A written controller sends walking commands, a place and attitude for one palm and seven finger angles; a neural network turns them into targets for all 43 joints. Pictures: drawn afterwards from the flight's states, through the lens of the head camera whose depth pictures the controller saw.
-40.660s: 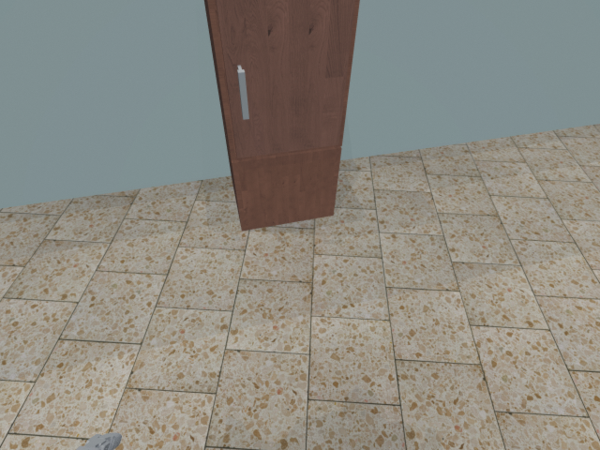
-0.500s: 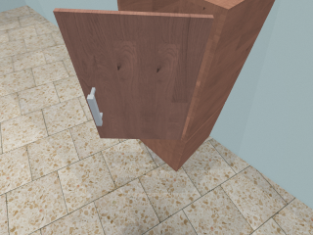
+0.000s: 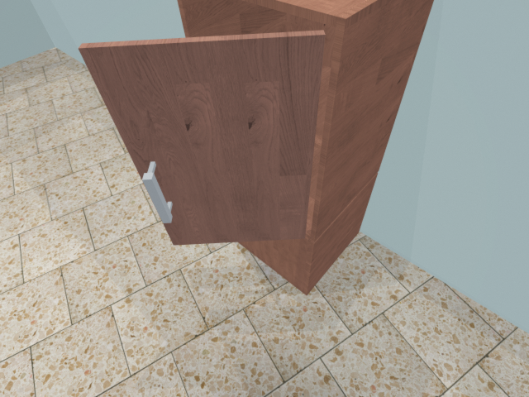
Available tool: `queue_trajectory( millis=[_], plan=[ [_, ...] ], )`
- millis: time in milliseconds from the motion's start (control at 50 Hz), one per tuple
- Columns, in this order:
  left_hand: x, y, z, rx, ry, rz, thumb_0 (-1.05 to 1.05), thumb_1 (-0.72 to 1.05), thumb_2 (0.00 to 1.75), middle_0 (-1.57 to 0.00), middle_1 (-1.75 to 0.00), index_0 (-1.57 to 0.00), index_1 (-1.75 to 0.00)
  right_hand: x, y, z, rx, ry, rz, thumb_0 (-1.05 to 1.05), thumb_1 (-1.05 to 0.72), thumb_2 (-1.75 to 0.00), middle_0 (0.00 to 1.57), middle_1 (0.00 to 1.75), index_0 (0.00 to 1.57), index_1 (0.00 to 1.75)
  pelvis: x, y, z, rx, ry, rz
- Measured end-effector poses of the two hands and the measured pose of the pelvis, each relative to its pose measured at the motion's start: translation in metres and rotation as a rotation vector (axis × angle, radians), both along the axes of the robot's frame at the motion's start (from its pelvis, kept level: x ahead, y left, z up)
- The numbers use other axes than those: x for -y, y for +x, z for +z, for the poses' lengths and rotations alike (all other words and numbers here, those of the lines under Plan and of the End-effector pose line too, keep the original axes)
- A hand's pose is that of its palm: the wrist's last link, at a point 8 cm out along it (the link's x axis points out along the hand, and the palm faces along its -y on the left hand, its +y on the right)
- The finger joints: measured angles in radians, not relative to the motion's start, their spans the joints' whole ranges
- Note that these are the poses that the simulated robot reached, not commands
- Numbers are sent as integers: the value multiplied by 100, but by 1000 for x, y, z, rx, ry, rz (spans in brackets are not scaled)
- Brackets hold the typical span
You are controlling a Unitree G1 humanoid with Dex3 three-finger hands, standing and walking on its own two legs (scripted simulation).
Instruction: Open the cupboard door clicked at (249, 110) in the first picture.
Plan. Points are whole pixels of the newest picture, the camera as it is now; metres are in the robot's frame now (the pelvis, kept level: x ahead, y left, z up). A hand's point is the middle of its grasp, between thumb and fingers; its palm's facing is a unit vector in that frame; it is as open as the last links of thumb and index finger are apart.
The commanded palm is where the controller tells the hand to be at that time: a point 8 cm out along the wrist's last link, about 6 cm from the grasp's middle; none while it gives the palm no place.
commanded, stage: come to a stop and stand still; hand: left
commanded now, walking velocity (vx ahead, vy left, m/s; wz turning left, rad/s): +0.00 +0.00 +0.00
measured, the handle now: (160, 193) +0.55 +0.27 -0.08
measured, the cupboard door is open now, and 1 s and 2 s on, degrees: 44 44 44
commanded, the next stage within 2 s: look again from close up in 0.94 s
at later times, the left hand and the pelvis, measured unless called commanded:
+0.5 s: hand out of the picture +0.07 +0.17 -0.16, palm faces +0.01 -0.97 -0.23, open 7.3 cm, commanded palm none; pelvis +0.05 -0.02 +0.01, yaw +1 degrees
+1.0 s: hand out of the picture +0.08 +0.16 -0.16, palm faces +0.05 -0.97 -0.24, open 7.3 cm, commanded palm none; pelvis +0.06 -0.03 +0.01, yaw +2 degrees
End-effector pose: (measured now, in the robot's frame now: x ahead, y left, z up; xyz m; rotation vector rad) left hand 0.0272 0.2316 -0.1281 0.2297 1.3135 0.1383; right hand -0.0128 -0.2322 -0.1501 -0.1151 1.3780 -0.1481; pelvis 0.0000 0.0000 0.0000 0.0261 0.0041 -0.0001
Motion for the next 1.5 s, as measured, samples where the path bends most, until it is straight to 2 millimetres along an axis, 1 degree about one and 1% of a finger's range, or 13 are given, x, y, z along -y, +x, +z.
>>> queue_trajectory(
  millis=[80,160,240,340,500,600,720,900,1100,1340,1500],
  plan=[
    [5,4,-2,-14,-9,7,0,92,90,-20,-30,-21,-30,0,-7,4,-46,0,-5,0,-92,-90,20,30,20,30,4,7,2,-1,-3,2],
    [8,12,-3,-19,-14,14,1,92,90,-20,-30,-21,-30,-2,-1,5,-60,4,-3,0,-91,-90,20,30,20,30,7,14,4,-2,-5,5],
    [10,20,-3,-18,-14,21,0,92,90,-20,-30,-21,-30,-3,15,5,-48,11,7,0,-91,-90,20,30,20,30,10,22,5,-4,-6,8],
    [12,29,-3,-16,-13,31,0,92,90,-20,-30,-21,-30,-4,43,4,-10,16,21,0,-91,-90,20,30,20,30,12,32,5,-5,-7,10],
    [15,39,-3,-16,-10,47,0,91,90,-20,-30,-20,-30,8,81,6,40,-13,41,1,-92,-90,20,30,20,30,15,47,6,-2,-4,12],
    [17,44,-3,-17,-9,57,0,91,90,-20,-30,-20,-30,14,97,7,52,-20,55,0,-92,-90,20,30,20,30,19,53,6,-2,-3,17],
    [20,46,-3,-22,-6,66,0,91,90,-20,-30,-20,-30,17,107,7,49,-22,64,0,-91,-90,20,30,20,30,23,59,6,-4,-4,21],
    [22,48,-4,-21,-5,76,0,91,90,-20,-30,-20,-30,22,110,8,40,-29,61,0,-91,-90,20,30,20,30,27,63,6,3,-6,25],
    [24,47,-4,-16,-10,84,0,91,90,-20,-30,-20,-30,22,101,9,20,-28,62,0,-91,-90,20,30,20,30,28,62,7,9,-7,30],
    [27,35,-5,-32,-22,94,0,91,90,-20,-30,-20,-30,17,85,10,-14,-19,60,0,-91,-90,20,30,20,30,28,57,9,10,-9,35],
    [28,26,-6,-45,-31,102,0,91,90,-20,-30,-20,-30,15,80,11,-23,-22,61,0,-91,-90,20,30,20,30,26,54,9,11,-11,38]
  ],
)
